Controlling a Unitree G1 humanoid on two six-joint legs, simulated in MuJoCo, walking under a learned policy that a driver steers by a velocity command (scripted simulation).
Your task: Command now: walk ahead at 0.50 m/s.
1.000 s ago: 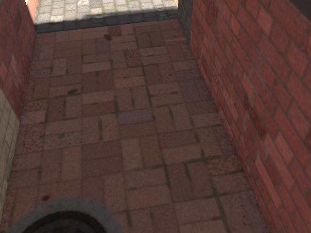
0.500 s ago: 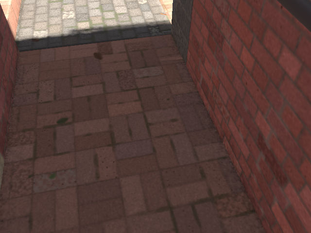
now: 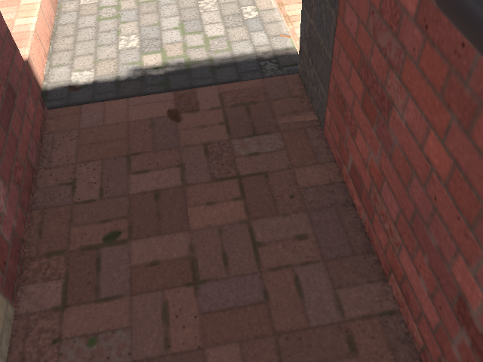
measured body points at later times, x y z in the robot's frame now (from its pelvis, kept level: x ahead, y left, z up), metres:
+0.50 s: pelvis +0.27 +0.12 -0.01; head +0.29 +0.14 +0.44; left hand +0.37 +0.40 -0.14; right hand +0.32 -0.15 -0.14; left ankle +0.29 +0.20 -0.75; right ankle +0.29 -0.05 -0.68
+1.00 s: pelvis +0.54 +0.11 -0.01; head +0.56 +0.09 +0.44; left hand +0.60 +0.39 -0.13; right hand +0.61 -0.17 -0.15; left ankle +0.50 +0.25 -0.67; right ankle +0.57 +0.02 -0.75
